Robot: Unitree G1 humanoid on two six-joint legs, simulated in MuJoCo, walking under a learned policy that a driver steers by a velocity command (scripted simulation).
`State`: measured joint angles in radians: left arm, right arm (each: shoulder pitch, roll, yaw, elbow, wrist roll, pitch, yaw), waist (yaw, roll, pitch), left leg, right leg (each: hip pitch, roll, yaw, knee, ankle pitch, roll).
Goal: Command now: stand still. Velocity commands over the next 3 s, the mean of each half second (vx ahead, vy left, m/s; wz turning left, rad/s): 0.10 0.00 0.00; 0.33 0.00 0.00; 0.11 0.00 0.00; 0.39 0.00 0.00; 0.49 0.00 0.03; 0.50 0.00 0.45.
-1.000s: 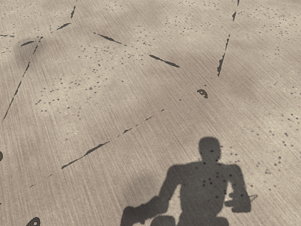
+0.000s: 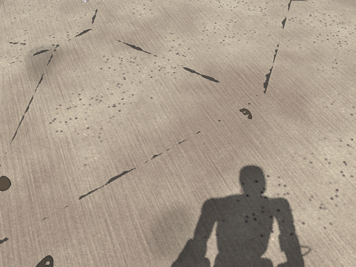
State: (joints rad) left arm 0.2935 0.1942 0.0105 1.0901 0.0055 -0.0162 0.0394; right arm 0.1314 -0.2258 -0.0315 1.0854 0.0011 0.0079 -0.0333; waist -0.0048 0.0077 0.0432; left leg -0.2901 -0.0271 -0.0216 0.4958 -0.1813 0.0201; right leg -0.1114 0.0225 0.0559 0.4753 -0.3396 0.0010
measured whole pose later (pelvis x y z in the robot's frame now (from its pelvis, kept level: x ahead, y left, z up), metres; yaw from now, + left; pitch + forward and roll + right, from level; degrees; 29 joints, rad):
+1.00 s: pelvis +0.26 -0.01 -0.02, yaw +0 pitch +1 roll +1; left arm -0.01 0.23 0.04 0.84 0.00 -0.11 -0.02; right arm 0.44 -0.23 -0.02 1.08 0.00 -0.05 -0.02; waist -0.06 -0.01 0.05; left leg 0.05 -0.02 0.01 0.48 -0.46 0.01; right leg -0.50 0.00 -0.02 0.52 0.02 -0.05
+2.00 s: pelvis +0.55 -0.04 +0.00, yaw +0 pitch +2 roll +0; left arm 0.45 0.20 0.04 1.06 -0.01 -0.09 0.01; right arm 0.00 -0.24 -0.05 0.89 0.03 -0.09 0.02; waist 0.09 0.03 0.01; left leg -0.65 0.08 0.02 0.60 0.03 0.03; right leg 0.08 0.03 -0.04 0.18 -0.30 -0.03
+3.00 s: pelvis +1.11 -0.05 +0.01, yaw +17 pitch +1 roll -2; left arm 0.31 0.26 0.08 0.98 0.01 -0.10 0.01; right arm 0.13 -0.28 -0.09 0.81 0.03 -0.03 0.01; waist 0.07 0.04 0.02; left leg -0.71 0.12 -0.04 0.85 -0.03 0.03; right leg -0.02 0.01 -0.21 0.23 -0.23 -0.01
